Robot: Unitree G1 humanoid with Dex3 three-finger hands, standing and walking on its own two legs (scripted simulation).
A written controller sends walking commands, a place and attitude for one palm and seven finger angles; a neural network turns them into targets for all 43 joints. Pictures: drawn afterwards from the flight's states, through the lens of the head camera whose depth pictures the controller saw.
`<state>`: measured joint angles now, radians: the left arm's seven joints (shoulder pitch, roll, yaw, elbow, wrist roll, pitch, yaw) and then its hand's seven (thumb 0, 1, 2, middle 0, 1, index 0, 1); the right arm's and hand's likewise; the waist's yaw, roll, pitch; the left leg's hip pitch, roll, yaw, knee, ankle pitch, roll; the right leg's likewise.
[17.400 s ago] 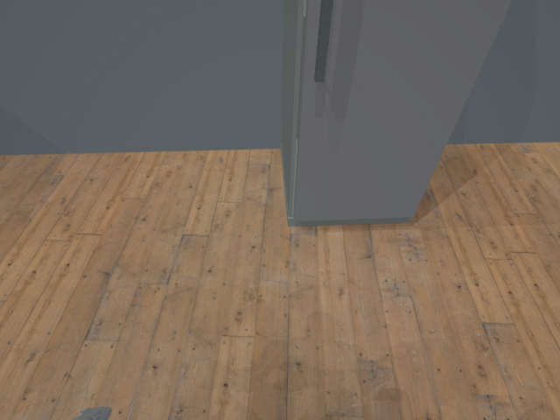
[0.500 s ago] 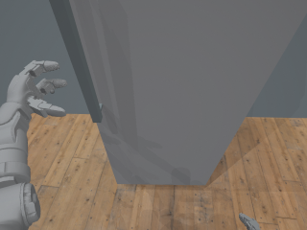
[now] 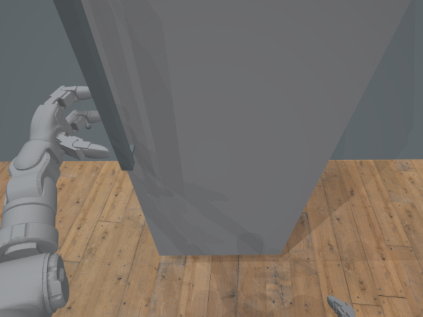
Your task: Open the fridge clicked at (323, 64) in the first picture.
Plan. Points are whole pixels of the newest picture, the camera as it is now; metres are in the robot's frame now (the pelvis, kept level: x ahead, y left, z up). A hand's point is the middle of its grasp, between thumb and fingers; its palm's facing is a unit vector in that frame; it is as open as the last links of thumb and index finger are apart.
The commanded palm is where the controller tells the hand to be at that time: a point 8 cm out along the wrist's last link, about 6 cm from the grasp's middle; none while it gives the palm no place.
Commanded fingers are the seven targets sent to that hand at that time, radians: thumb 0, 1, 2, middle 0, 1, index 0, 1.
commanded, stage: feel for the door with the fingertips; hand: left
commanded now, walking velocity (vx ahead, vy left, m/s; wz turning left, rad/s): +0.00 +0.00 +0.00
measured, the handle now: (99, 67) +0.47 +0.21 +0.25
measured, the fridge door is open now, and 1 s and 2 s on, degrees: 0 0 0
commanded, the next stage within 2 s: slide the fingers in behind the handle in 0.40 s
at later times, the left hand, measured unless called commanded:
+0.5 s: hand (86, 117) +0.43 +0.25 +0.17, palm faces +0.06 -1.00 +0.02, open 13.9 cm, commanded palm +0.41 +0.30 +0.17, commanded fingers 0.00 -0.50 0.30 -0.30 -1.20 -0.30 -1.20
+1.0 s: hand (93, 124) +0.42 +0.23 +0.17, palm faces +0.04 -1.00 +0.01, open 14.0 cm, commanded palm +0.39 +0.28 +0.17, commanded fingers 0.00 -0.50 0.30 -0.30 -1.20 -0.30 -1.20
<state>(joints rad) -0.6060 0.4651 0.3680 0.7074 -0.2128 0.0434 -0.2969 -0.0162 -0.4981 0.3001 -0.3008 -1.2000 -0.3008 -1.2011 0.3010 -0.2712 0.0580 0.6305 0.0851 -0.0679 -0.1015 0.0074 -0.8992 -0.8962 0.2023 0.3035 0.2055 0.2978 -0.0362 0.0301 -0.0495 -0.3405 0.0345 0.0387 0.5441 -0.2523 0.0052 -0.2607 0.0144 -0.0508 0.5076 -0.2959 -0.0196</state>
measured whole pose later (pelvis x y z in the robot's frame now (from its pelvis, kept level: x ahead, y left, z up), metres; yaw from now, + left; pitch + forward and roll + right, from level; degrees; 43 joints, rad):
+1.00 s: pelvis +0.01 +0.01 +0.00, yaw +0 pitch +4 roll -1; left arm -0.62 0.43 0.31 0.68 -0.22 0.04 -0.28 -0.02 -0.50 0.30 -0.27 -1.20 -0.30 -1.20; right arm 0.31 -0.27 0.05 0.63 0.09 -0.06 -0.08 0.01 -0.90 -0.90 0.20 0.30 0.21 0.30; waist -0.02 0.03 -0.06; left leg -0.37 0.02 0.04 0.57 -0.27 0.02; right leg -0.28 0.00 -0.05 0.52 -0.31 0.00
